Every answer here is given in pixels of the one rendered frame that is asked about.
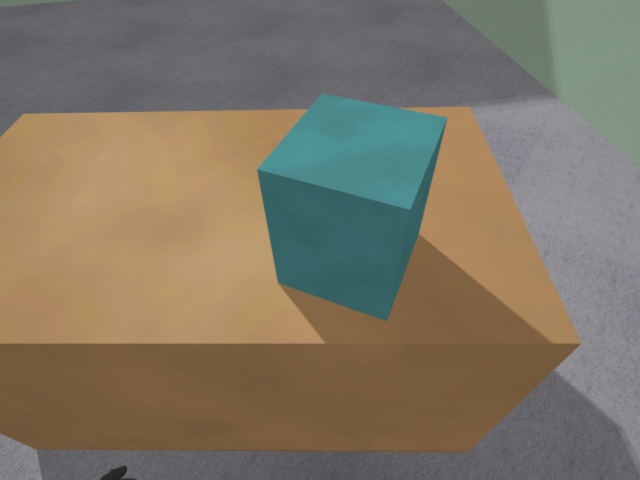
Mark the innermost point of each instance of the carton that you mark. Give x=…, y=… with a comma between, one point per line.
x=344, y=195

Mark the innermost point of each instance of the pedestal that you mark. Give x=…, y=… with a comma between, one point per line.
x=140, y=307

